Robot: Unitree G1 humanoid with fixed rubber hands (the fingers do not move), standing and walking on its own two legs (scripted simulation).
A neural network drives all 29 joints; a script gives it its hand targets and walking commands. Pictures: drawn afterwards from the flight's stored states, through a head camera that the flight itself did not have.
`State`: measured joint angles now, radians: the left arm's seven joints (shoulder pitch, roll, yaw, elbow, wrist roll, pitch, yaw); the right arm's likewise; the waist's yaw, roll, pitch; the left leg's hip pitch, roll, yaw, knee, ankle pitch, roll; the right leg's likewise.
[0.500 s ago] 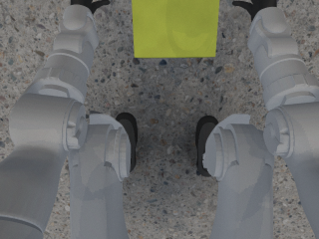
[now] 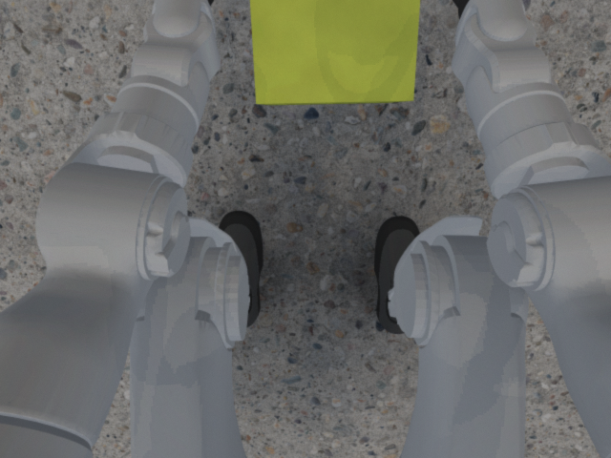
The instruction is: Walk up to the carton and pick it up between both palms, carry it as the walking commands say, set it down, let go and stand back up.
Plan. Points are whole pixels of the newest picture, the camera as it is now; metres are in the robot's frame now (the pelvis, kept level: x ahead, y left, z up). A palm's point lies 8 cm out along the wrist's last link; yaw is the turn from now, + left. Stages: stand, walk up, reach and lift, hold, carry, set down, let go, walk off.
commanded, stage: reach and lift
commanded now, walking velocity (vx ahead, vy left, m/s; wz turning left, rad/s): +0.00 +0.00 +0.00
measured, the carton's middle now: (331, 38) +0.50 -0.01 -0.29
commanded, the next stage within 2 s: none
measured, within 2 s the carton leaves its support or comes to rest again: leaves its support in 0.32 s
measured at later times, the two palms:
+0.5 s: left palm out of the picture +0.54 +0.13 -0.19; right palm out of the picture +0.53 -0.15 -0.18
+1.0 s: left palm out of the picture +0.53 +0.13 -0.16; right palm out of the picture +0.53 -0.14 -0.16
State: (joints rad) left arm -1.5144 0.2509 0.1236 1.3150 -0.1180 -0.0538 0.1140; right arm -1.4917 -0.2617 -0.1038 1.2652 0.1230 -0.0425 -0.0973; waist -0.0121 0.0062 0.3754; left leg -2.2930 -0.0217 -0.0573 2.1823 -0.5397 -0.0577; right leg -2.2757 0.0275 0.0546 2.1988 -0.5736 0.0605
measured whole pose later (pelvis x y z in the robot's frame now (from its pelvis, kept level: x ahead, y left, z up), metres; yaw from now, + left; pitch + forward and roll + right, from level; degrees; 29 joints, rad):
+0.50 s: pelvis +0.01 +0.00 -0.01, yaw +0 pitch +39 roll +0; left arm -1.42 0.21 0.28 1.21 0.05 0.09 0.05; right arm -1.40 -0.20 -0.30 1.14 -0.08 0.11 -0.02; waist -0.01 0.01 0.27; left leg -2.31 -0.05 -0.07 2.23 -0.59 -0.07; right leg -2.29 0.06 0.06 2.24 -0.62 0.07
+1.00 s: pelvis +0.01 +0.00 +0.00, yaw +0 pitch +37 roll +0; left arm -1.36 0.18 0.27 1.08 0.00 0.12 0.12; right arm -1.35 -0.16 -0.31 1.03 -0.06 0.13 -0.09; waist -0.01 0.01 0.26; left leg -2.28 -0.09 -0.08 2.21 -0.58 -0.09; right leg -2.27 0.09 0.08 2.22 -0.61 0.09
